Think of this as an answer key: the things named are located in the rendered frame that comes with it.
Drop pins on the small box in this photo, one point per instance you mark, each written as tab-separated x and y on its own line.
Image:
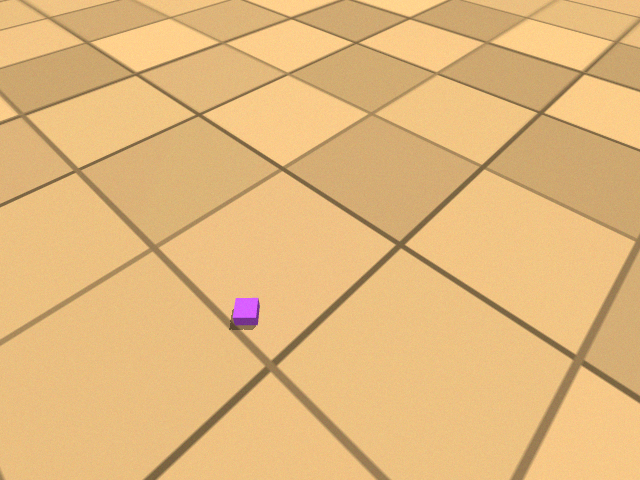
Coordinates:
246	311

